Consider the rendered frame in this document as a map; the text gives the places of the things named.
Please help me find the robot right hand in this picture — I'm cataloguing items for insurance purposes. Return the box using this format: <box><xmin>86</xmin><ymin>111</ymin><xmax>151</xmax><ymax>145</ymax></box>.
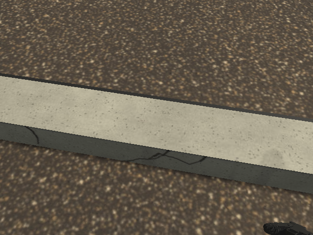
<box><xmin>263</xmin><ymin>221</ymin><xmax>313</xmax><ymax>235</ymax></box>

